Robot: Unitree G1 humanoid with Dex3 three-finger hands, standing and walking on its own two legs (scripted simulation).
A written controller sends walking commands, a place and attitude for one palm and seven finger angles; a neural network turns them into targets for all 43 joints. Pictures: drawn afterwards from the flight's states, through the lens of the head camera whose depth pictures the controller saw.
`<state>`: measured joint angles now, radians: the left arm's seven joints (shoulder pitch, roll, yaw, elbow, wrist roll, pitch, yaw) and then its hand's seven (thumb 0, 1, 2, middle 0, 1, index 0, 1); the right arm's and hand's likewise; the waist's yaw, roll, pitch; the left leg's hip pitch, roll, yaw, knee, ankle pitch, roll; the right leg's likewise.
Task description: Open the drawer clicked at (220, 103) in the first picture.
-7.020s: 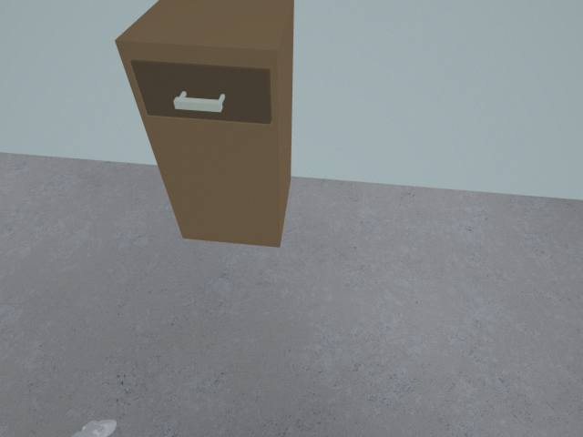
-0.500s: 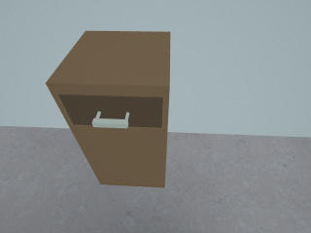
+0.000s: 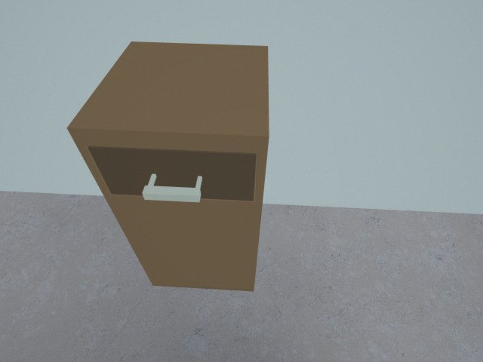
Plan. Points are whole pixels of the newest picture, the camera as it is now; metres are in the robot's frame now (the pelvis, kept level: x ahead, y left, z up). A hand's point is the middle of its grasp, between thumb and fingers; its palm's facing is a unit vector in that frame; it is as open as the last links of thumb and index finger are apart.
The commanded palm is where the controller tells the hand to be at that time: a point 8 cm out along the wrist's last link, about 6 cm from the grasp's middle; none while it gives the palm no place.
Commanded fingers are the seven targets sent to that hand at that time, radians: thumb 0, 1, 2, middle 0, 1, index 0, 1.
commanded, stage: come to a stop and stand still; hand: left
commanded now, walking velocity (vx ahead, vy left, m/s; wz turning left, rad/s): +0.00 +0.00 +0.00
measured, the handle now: (174, 186) +0.51 +0.20 -0.06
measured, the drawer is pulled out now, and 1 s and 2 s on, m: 0.00 0.00 0.00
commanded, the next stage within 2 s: look again from close up in 0.20 s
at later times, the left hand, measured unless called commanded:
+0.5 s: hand out of the picture -0.01 +0.15 -0.18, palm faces +0.03 -0.99 -0.17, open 7.3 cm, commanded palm none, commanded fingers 0.00 0.90 0.90 -0.20 -0.30 -0.20 -0.30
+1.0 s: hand out of the picture +0.01 +0.16 -0.16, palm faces -0.07 -0.95 -0.30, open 7.3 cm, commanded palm +0.11 +0.20 -0.06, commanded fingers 0.00 0.78 0.85 -0.21 -0.38 -0.21 -0.38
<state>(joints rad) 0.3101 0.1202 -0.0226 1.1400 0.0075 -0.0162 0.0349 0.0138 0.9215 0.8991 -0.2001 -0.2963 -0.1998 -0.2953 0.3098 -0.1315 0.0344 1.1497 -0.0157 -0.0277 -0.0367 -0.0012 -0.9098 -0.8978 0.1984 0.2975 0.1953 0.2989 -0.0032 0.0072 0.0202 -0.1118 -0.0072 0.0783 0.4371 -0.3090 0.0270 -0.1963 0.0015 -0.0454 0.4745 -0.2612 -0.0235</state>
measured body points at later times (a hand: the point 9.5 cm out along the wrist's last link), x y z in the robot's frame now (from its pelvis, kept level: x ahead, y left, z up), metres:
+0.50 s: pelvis +0.01 +0.00 +0.00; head +0.02 -0.01 +0.45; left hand -0.01 +0.21 -0.16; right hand -0.01 -0.21 -0.16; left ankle -0.04 +0.10 -0.74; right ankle +0.00 -0.10 -0.74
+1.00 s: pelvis +0.00 -0.01 +0.00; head +0.02 -0.02 +0.45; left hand +0.02 +0.21 -0.13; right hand +0.00 -0.23 -0.16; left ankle -0.04 +0.10 -0.74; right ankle +0.00 -0.10 -0.74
